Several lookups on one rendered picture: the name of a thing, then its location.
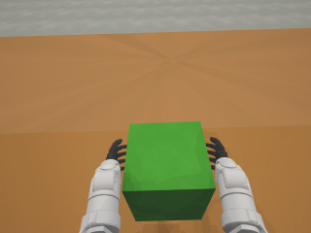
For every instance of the left robot forearm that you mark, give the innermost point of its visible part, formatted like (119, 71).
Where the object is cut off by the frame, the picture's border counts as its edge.
(102, 211)

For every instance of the right robot hand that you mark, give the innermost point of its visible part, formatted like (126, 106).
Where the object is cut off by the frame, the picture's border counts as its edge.
(218, 153)

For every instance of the left robot hand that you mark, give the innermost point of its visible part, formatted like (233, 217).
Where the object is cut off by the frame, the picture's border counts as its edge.
(113, 152)

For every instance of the right robot forearm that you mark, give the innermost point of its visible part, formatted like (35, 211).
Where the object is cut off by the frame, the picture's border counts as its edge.
(239, 210)

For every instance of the carton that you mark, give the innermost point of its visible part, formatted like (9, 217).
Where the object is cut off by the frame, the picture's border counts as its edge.
(167, 172)

